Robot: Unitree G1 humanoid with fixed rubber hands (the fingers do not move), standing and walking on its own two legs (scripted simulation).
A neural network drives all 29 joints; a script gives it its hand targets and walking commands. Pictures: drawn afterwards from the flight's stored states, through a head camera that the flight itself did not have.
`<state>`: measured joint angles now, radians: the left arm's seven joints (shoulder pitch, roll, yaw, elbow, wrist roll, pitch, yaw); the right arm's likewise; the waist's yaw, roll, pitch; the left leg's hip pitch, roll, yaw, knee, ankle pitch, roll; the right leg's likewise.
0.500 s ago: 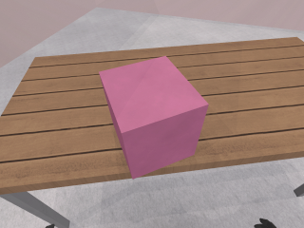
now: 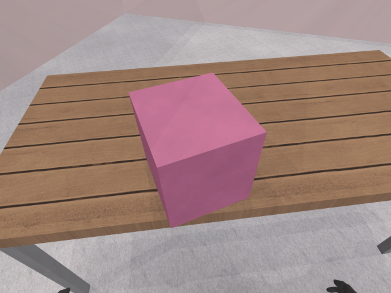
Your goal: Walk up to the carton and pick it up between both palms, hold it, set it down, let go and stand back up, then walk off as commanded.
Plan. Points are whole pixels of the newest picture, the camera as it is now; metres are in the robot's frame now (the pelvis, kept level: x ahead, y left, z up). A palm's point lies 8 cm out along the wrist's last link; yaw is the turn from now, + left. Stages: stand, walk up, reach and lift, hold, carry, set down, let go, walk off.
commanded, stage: walk up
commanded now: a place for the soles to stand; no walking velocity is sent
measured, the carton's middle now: (192, 148) +0.43 +0.02 +0.05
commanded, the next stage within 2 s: reach and lift in 0.84 s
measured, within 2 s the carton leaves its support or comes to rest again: neither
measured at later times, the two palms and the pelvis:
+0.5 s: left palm out of the picture +0.10 +0.32 -0.08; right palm out of the picture +0.10 -0.30 -0.09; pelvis +0.00 +0.01 +0.00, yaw +0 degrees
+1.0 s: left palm out of the picture +0.10 +0.31 -0.09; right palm out of the picture +0.11 -0.30 -0.10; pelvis -0.01 +0.00 +0.00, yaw +0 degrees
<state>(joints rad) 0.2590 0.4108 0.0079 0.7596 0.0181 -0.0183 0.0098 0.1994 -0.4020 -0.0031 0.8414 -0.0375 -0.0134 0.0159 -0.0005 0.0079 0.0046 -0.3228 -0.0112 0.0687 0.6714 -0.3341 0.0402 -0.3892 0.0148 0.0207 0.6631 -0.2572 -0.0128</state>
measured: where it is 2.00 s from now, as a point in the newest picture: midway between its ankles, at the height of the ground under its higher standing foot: outside the picture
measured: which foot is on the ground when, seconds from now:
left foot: down 0.00-1.00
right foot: down 0.00-1.00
